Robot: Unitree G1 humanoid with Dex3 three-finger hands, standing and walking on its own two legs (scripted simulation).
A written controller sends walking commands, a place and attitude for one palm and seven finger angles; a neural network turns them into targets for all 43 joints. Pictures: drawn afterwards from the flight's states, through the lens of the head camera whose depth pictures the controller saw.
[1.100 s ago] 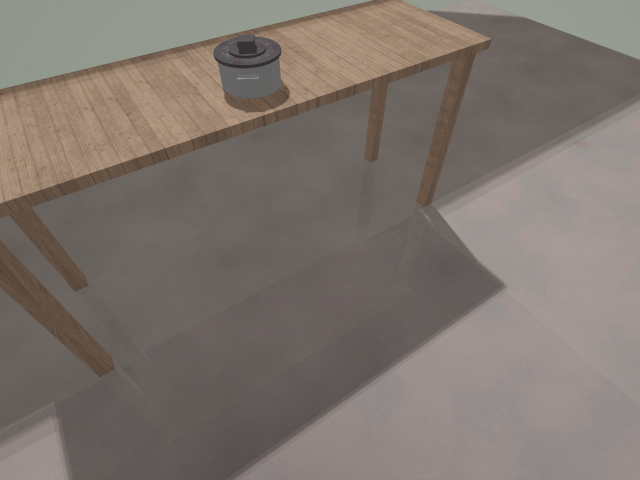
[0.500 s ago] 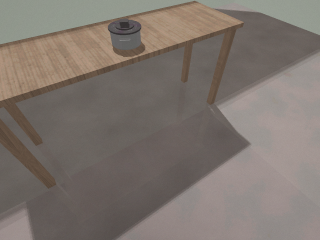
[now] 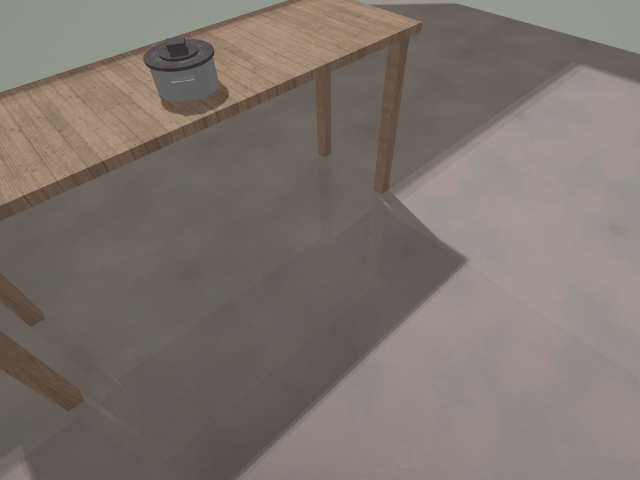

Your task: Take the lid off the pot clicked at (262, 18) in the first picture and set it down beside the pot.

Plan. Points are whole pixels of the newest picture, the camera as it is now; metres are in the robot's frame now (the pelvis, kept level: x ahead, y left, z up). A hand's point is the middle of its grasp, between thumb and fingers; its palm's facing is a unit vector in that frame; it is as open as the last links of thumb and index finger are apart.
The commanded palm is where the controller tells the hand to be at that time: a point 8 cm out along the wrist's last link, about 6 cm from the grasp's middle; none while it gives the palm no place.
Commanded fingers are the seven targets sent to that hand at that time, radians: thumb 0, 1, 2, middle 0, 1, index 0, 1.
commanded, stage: walk to a spot facing it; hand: left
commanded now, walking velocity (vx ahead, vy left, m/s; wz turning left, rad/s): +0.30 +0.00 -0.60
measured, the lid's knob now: (176, 44) +1.01 +0.44 +0.09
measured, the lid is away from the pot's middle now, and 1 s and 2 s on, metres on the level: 0.00 0.00 0.00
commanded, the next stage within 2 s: turn to face it in 1.48 s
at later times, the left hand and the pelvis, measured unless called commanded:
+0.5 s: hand out of the picture +0.10 +0.21 -0.15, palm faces -0.08 -0.97 -0.22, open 7.4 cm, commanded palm none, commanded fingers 0.00 0.90 0.90 -0.20 -0.30 -0.20 -0.30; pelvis +0.15 +0.02 +0.01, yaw -13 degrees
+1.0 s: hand (322, 248) +0.57 +0.05 -0.14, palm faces -0.59 -0.79 -0.18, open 7.4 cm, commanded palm none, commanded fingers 0.00 0.90 0.90 -0.20 -0.30 -0.20 -0.30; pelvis +0.34 -0.01 +0.01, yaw -32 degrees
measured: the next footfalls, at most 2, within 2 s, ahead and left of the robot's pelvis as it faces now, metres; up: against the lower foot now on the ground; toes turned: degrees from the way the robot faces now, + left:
left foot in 0.54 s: +0.31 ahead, +0.12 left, +0.00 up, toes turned -11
right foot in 1.08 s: +0.45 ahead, -0.20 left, +0.00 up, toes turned -42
